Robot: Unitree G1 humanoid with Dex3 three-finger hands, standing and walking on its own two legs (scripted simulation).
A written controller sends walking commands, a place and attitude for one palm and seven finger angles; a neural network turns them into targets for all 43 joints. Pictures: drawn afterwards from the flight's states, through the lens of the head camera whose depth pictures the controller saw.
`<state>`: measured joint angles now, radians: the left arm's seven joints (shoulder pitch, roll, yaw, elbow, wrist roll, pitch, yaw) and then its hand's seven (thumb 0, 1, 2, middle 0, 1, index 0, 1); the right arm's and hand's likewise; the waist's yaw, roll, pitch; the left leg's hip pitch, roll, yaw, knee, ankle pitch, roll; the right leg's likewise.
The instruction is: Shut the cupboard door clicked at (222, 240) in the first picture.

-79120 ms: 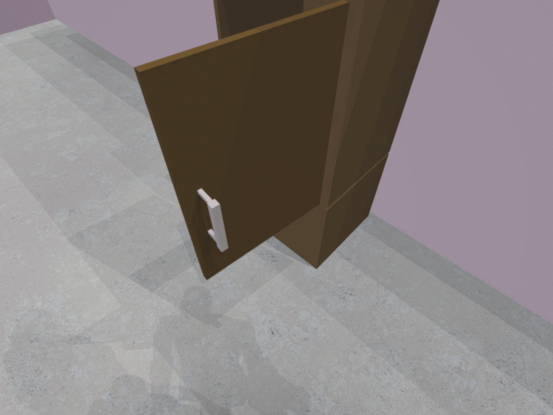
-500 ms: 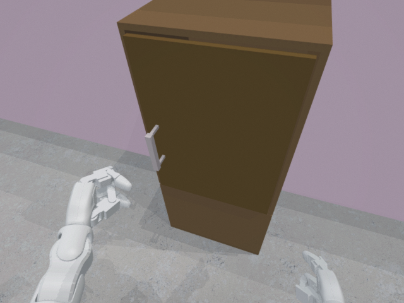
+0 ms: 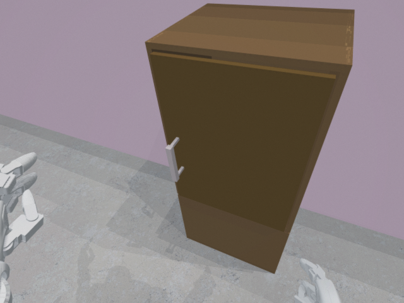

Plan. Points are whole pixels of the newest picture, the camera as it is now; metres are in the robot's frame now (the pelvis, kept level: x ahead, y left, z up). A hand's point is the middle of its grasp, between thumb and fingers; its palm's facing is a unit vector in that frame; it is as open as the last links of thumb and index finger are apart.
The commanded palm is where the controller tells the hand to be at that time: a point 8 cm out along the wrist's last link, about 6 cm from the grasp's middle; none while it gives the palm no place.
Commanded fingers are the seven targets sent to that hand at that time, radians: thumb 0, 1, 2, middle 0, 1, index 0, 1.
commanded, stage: draw the hand back to the body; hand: left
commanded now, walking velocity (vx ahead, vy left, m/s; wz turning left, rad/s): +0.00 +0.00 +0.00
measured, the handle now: (175, 160) +0.57 +0.18 -0.10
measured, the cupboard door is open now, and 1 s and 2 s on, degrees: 0 0 0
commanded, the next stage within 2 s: step back with the hand held close in 0.30 s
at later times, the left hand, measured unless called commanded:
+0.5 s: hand (53, 219) +0.19 +0.25 +0.16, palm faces +0.44 -0.79 -0.42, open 7.4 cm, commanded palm +0.13 +0.29 +0.17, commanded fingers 0.00 0.90 0.90 -0.20 -0.30 -0.20 -0.30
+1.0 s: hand (21, 241) +0.15 +0.28 +0.16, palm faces +0.38 -0.78 -0.50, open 7.4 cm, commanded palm +0.09 +0.32 +0.17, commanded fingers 0.00 0.90 0.90 -0.20 -0.30 -0.20 -0.30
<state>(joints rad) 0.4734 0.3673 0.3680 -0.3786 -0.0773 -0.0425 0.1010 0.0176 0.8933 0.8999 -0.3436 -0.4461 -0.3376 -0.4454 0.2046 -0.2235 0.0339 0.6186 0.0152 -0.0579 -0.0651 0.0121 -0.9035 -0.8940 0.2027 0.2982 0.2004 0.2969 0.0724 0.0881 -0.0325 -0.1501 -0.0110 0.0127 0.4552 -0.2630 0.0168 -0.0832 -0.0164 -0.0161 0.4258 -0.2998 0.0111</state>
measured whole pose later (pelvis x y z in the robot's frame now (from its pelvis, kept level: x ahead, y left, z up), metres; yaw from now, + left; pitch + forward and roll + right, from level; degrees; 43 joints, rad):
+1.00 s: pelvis -0.06 +0.02 -0.01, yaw -1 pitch +1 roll -1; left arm 0.54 0.43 0.42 -0.44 -0.06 -0.17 0.13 0.02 0.89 0.90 -0.22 -0.30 -0.21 -0.30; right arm 0.20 -0.23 0.01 0.55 0.02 0.01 -0.09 0.01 -0.90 -0.89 0.20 0.30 0.20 0.30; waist -0.01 0.04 -0.02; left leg -0.35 -0.01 0.04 0.53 -0.21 0.05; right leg -0.29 -0.02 0.01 0.51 -0.23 0.04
